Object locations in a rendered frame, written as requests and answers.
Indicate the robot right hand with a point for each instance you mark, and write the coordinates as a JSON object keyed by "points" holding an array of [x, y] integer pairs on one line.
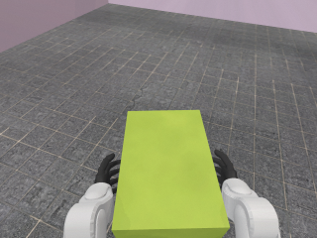
{"points": [[227, 169]]}

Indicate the robot left hand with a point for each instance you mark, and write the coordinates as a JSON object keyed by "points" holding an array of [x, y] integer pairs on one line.
{"points": [[104, 173]]}

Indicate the carton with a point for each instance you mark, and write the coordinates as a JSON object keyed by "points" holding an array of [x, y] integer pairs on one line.
{"points": [[167, 185]]}

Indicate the robot right forearm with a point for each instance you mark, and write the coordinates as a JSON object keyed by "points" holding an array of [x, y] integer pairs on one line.
{"points": [[253, 216]]}

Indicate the robot left forearm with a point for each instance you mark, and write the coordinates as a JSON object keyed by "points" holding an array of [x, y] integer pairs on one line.
{"points": [[90, 216]]}

